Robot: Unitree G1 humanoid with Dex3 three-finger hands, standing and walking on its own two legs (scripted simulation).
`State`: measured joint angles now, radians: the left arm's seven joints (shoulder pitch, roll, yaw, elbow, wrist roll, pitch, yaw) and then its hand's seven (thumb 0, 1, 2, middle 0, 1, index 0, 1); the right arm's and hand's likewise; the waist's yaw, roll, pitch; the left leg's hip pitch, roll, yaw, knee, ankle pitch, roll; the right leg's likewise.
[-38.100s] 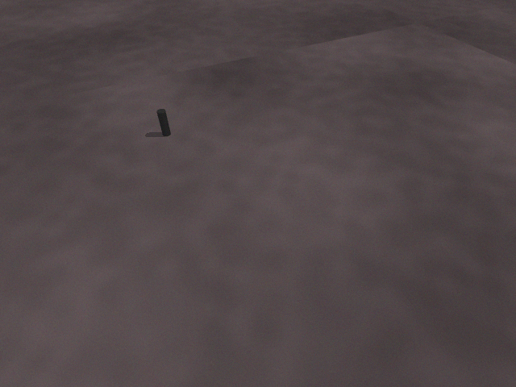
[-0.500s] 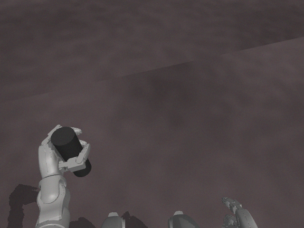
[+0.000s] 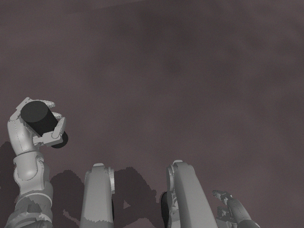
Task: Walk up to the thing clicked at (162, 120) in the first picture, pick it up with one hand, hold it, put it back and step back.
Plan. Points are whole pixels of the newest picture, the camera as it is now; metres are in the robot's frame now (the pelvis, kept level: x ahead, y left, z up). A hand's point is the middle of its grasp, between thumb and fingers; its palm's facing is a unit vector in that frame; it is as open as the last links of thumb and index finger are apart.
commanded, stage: crouch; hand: left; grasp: from the side
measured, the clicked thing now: (48, 127) +0.39 +0.25 -0.07
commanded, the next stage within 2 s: lower in 0.98 s
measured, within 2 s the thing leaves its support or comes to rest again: neither
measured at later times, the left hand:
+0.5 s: hand (61, 131) +0.42 +0.26 -0.20, palm faces +0.32 -0.95 -0.03, open 7.3 cm
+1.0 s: hand (66, 136) +0.42 +0.27 -0.26, palm faces +0.29 -0.96 -0.03, open 7.3 cm
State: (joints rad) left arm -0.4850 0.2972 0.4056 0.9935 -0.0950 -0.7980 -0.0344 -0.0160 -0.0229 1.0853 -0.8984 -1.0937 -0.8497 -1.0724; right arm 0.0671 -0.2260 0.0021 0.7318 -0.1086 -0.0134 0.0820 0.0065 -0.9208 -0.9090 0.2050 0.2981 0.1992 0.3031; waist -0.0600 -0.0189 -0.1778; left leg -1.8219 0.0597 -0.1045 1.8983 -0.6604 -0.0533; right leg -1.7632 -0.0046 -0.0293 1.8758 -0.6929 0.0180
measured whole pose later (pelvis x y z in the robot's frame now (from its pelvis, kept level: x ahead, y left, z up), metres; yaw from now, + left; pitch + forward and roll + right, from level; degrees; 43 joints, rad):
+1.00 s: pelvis -0.03 +0.01 -0.18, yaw -6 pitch +25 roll -8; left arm -0.61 0.54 0.61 1.13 -0.09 -0.80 -0.16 -0.01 -0.03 1.10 -0.90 -1.09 -0.86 -1.07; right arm -0.01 -0.30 0.15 0.73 -0.20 0.04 0.10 0.00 -0.92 -0.91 0.21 0.30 0.20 0.30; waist -0.15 -0.09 0.04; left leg -2.27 0.02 -0.25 2.50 -0.68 -0.08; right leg -2.18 0.04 -0.08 2.41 -0.69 0.05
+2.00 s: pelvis -0.04 +0.03 -0.21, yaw -11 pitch +14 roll -15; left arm -0.63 0.77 0.65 1.37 -0.05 -1.00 -0.01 -0.01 -0.04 1.11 -0.91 -1.08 -0.87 -1.06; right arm -0.15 -0.35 0.42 0.60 -0.34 0.04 0.14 0.00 -0.91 -0.90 0.21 0.30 0.20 0.30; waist -0.23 -0.25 0.25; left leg -2.24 0.01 -0.37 2.64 -0.69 -0.06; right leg -2.09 0.09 -0.17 2.44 -0.65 0.07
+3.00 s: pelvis -0.04 +0.04 -0.21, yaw -14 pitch +12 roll -18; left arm -0.64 0.84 0.61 1.42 -0.08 -1.08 0.03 0.00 -0.32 0.28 -0.45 -0.36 -0.45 -0.35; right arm -0.17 -0.35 0.49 0.56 -0.36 0.05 0.14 0.00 -0.91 -0.90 0.21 0.30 0.20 0.31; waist -0.22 -0.28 0.29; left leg -2.22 0.03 -0.42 2.67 -0.70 -0.03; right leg -2.06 0.11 -0.20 2.42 -0.63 0.07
